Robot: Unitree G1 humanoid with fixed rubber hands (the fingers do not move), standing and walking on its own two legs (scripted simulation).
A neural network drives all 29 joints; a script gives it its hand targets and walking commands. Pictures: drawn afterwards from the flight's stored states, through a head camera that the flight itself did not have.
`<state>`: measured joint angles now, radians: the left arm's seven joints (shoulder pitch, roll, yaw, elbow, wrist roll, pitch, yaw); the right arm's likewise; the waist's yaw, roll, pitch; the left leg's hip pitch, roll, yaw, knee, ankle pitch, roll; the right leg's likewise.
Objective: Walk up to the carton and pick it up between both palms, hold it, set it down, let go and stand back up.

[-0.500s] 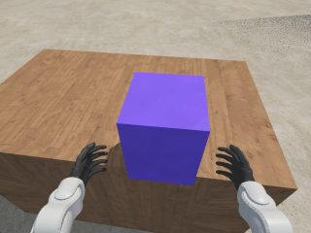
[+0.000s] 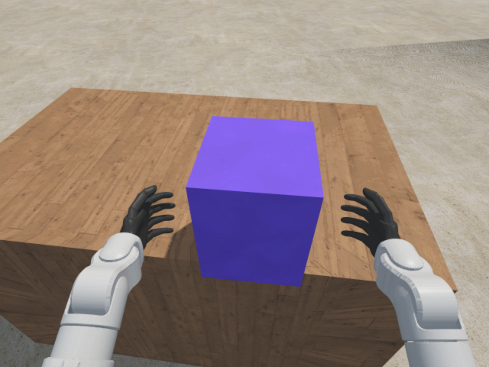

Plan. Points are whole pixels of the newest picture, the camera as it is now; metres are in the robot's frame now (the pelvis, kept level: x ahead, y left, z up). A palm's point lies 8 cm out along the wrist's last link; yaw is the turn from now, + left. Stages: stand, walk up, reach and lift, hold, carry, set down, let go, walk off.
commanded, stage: reach and lift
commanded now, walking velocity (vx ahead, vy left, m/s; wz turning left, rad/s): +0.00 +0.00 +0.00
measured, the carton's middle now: (256, 201) +0.44 -0.02 +0.06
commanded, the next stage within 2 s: none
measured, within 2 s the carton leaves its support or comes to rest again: neither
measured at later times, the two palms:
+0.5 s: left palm (135, 166) +0.40 +0.17 +0.19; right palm (381, 171) +0.37 -0.20 +0.19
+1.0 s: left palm (137, 124) +0.45 +0.17 +0.23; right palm (376, 134) +0.42 -0.21 +0.22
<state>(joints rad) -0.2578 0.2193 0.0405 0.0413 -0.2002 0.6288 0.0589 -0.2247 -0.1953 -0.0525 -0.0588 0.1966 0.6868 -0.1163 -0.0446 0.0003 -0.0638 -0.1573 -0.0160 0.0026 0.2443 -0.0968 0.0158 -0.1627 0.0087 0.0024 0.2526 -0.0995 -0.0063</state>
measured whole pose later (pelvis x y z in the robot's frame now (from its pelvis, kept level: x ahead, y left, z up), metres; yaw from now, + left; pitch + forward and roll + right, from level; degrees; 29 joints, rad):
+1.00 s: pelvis +0.00 +0.01 +0.00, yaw +1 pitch +4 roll +0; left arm -1.09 0.31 0.08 0.88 -0.20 0.51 0.06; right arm -1.02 -0.27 -0.17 0.79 0.15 0.55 -0.11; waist -0.07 -0.01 -0.10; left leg -0.21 -0.03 0.00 0.22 -0.08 0.02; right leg -0.20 0.00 0.00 0.22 -0.08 0.01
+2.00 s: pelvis +0.02 +0.01 +0.00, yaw +1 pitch +10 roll +0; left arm -1.03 0.17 0.10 1.04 -0.08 0.19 0.12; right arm -0.97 -0.11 -0.19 0.91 0.03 0.23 -0.19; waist -0.07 -0.01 -0.11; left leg -0.26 -0.03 -0.01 0.09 -0.01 0.02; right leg -0.26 0.00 0.00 0.11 -0.03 0.00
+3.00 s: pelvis +0.02 +0.01 +0.00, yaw +1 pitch +6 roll +0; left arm -0.92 -0.02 0.41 0.82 0.30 0.24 0.01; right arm -0.89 0.02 -0.49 0.76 -0.30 0.25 -0.03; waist -0.06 -0.01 -0.06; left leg -0.09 -0.03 -0.02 -0.06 0.05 0.03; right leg -0.09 0.00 0.00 -0.06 0.04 0.00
